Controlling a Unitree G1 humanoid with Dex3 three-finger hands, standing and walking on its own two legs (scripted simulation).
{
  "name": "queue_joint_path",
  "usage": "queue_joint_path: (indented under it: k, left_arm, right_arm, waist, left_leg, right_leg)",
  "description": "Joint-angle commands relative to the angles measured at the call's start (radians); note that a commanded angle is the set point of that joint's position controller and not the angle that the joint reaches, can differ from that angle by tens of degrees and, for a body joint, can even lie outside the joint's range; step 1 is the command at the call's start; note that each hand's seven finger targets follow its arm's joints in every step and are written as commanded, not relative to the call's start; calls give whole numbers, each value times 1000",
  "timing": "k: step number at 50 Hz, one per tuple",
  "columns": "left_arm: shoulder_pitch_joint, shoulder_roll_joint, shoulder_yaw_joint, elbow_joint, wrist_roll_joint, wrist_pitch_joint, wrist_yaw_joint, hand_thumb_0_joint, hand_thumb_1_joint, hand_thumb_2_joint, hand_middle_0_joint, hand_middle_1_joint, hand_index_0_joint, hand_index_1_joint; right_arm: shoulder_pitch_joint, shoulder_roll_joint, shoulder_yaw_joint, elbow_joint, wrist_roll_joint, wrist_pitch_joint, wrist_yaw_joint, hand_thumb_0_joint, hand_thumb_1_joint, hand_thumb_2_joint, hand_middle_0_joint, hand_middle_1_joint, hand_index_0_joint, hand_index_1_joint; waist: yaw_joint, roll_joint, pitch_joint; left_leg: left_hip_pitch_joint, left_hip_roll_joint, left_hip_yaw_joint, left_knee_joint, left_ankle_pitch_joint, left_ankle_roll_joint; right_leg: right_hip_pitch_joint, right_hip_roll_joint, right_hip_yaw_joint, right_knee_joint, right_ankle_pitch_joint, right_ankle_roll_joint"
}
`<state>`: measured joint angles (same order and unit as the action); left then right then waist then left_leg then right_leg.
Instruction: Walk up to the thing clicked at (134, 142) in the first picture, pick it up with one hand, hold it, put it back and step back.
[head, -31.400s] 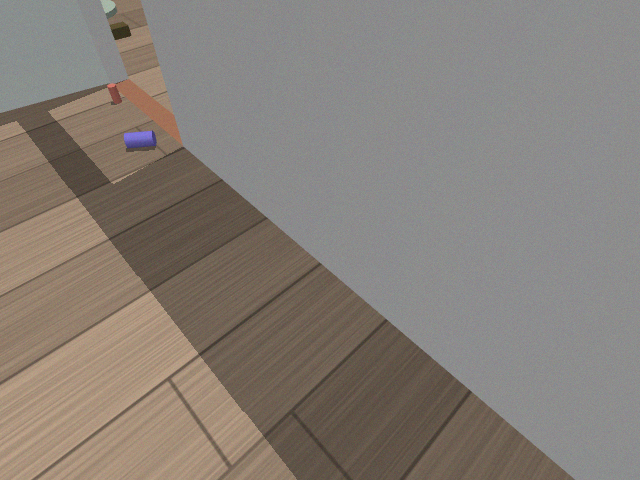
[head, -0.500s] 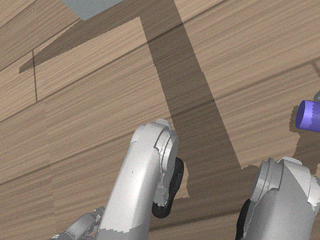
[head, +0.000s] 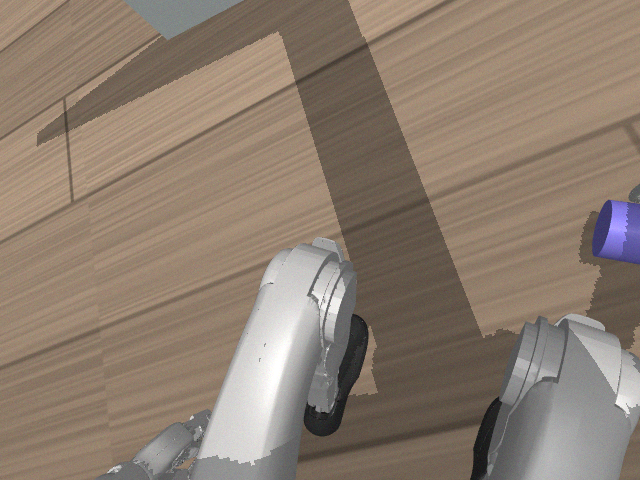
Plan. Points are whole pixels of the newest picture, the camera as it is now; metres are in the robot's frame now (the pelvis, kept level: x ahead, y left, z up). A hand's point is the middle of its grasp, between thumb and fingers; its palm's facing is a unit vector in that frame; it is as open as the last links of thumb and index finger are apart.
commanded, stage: settle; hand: right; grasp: from above
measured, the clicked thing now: out of the picture +0.44 -0.29 -0.26
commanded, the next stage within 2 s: lift in 0.88 s
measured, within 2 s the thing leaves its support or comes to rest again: leaves its support in 0.30 s
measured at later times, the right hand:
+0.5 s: hand out of the picture +0.42 -0.29 -0.17, palm faces -0.40 +0.05 -0.92, open 10.3 cm
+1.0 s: hand out of the picture +0.41 -0.29 -0.10, palm faces -0.46 +0.03 -0.89, open 10.2 cm
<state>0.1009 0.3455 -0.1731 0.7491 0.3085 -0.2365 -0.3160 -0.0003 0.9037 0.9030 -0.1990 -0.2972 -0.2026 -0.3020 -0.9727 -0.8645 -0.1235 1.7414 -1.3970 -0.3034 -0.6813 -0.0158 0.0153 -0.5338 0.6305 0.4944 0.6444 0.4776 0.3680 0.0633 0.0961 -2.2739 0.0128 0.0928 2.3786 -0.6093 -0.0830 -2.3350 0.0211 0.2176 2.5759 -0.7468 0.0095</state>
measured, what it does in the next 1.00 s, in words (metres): rises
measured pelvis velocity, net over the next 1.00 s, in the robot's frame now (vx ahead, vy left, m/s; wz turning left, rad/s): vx -0.01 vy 0.01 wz -0.10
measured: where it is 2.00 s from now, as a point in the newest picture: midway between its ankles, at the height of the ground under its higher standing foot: (403, 440)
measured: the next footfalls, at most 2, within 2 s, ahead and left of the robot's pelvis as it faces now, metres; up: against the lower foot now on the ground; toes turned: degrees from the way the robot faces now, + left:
none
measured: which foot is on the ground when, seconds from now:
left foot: down 0.00-1.00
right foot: down 0.00-1.00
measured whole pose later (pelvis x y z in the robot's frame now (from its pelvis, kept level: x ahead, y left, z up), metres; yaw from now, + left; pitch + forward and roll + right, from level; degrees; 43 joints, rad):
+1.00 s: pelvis -0.01 +0.01 +0.06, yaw -6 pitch +34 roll +7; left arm 0.17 0.31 0.01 0.75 0.13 -0.08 -0.17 0.00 0.91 0.91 -0.20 -0.30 -0.20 -0.30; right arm -0.87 -0.66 -0.02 1.32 -1.30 -0.30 -0.36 -0.03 0.03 -0.40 0.83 0.24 0.81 0.29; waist 0.22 -0.02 -0.08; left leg -2.21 0.05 0.02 2.22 -0.60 -0.05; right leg -2.24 0.03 0.11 2.33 -0.69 0.01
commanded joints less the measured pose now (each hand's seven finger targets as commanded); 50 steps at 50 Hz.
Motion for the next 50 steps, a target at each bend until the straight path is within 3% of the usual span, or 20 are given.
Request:
queue_joint_path:
  k: [1,5,8,12,13,14,16,17,18,20,22,23,25,26,27,28,33,37,42,50]
  left_arm:
    - [186,322,101,-6,-7,2,13,0,913,904,-200,-300,-200,-300]
    - [193,321,108,-16,-13,1,10,0,913,904,-200,-300,-199,-300]
    - [188,312,123,-14,-21,2,9,0,912,905,-200,-300,-199,-300]
    - [208,307,160,-5,-35,10,4,0,912,905,-200,-299,-199,-299]
    - [206,304,170,-12,-43,13,3,0,912,904,-200,-299,-199,-299]
    - [179,294,178,-30,-56,13,5,0,911,905,-200,-299,-199,-299]
    - [194,286,199,-18,-75,20,6,0,911,904,-200,-299,-199,-299]
    - [212,274,205,5,-81,22,3,0,910,903,-200,-299,-199,-299]
    - [212,277,221,-4,-90,26,6,0,907,902,-200,-299,-199,-299]
    - [227,260,230,16,-109,36,5,0,906,903,-200,-299,-199,-299]
    - [226,265,241,-4,-126,48,16,0,906,903,-200,-299,-199,-299]
    - [229,245,244,0,-138,59,20,0,905,903,-200,-300,-199,-300]
    - [239,241,245,14,-142,69,29,0,901,901,-200,-300,-199,-300]
    - [238,241,247,-3,-143,72,35,0,902,902,-200,-300,-199,-300]
    - [238,235,253,-13,-149,80,42,0,903,902,-200,-300,-199,-300]
    - [252,227,252,8,-154,87,48,0,905,903,-200,-300,-199,-300]
    - [242,208,247,-19,-173,112,78,0,906,903,-200,-300,-199,-300]
    - [252,205,244,-25,-182,128,106,0,907,903,-200,-300,-199,-300]
    - [248,192,251,-35,-185,144,133,0,906,902,-200,-300,-199,-300]
    - [273,193,260,-32,-192,155,166,0,918,913,-200,-300,-200,-300]
  right_arm:
    - [-214,-216,-15,-99,20,10,-26,0,-603,-839,1056,607,1015,651]
    - [-214,-231,-32,-117,18,14,-10,0,-668,-860,1119,596,1072,647]
    - [-216,-247,-59,-193,26,15,-8,0,-678,-826,1127,567,1080,618]
    - [-188,-255,-102,-325,41,21,6,0,-671,-825,1129,544,1077,601]
    - [-177,-235,-97,-357,42,23,12,0,-681,-822,1134,543,1083,598]
    - [-192,-164,-54,-419,65,23,24,0,-668,-816,1132,517,1075,579]
    - [-171,-164,-54,-472,83,28,39,0,-664,-810,1127,519,1073,577]
    - [-177,-100,-11,-484,86,37,54,0,-668,-782,1124,502,1074,556]
    - [-197,-141,-37,-548,95,37,58,0,-681,-786,1126,506,1079,556]
    - [-197,-78,5,-533,106,56,81,0,-699,-785,1163,457,1104,520]
    - [-210,-109,-13,-570,98,64,98,0,-701,-807,1194,415,1116,498]
    - [-189,-44,28,-576,103,71,115,0,-699,-789,1191,408,1115,488]
    - [-180,-15,44,-499,106,82,144,0,-718,-797,1205,388,1127,472]
    - [-190,-54,27,-519,99,84,157,0,-704,-788,1198,387,1118,472]
    - [-191,-39,33,-557,110,83,172,0,-714,-793,1208,388,1128,473]
    - [-175,-1,57,-511,115,89,190,0,-730,-787,1219,399,1143,481]
    - [-219,-3,74,-553,151,74,260,0,-756,-773,1245,389,1168,471]
    - [-227,-36,64,-545,138,42,293,0,-741,-761,1236,377,1158,461]
    - [-234,-63,41,-590,137,11,283,0,-790,-800,1253,430,1184,504]
    - [-267,-59,40,-610,124,20,263,0,-778,-857,1292,445,1204,538]
  waist:
    - [23,-393,-616]
    - [20,-417,-618]
    - [-4,-460,-662]
    - [-25,-499,-743]
    - [-32,-502,-746]
    - [-33,-494,-754]
    - [-49,-530,-807]
    - [-42,-529,-806]
    - [-60,-535,-860]
    - [-61,-530,-826]
    - [-80,-494,-843]
    - [-93,-498,-860]
    - [-82,-420,-801]
    - [-82,-405,-817]
    - [-96,-400,-852]
    - [-94,-378,-816]
    - [-102,-315,-814]
    - [-108,-286,-803]
    - [-137,-317,-871]
    - [-135,-335,-880]
  left_leg:
    - [343,-47,138,-187,167,89]
    - [327,-41,140,-167,163,90]
    - [340,-42,127,-172,159,97]
    - [349,-38,128,-165,226,94]
    - [348,-37,124,-171,229,97]
    - [336,-33,125,-182,222,100]
    - [333,-31,117,-180,228,103]
    - [316,-28,112,-184,234,100]
    - [336,-29,108,-190,232,104]
    - [298,-21,99,-198,224,108]
    - [311,-16,89,-222,220,113]
    - [315,-17,81,-233,212,117]
    - [303,-15,78,-252,198,114]
    - [339,-20,73,-266,213,113]
    - [375,-18,65,-277,219,115]
    - [356,-13,63,-287,200,114]
    - [410,-11,43,-334,144,118]
    - [436,-6,31,-352,149,116]
    - [459,-5,18,-364,159,116]
    - [416,-2,28,-379,116,121]
  right_leg:
    - [436,1,-125,-298,200,-30]
    - [466,-2,-118,-308,193,-24]
    - [477,1,-132,-314,193,-22]
    - [540,2,-142,-316,275,-17]
    - [540,5,-151,-318,281,-16]
    - [532,8,-148,-326,276,-17]
    - [579,3,-145,-352,279,-14]
    - [595,4,-151,-355,285,-13]
    - [602,1,-150,-365,280,-15]
    - [597,3,-152,-385,274,-13]
    - [577,8,-156,-395,266,-21]
    - [580,11,-160,-420,263,-22]
    - [545,14,-163,-424,244,-27]
    - [546,17,-177,-415,265,-33]
    - [550,21,-182,-428,273,-35]
    - [544,22,-178,-442,253,-36]
    - [506,27,-189,-473,196,-43]
    - [499,31,-202,-469,208,-43]
    - [548,30,-213,-492,223,-39]
    - [601,25,-197,-547,185,-37]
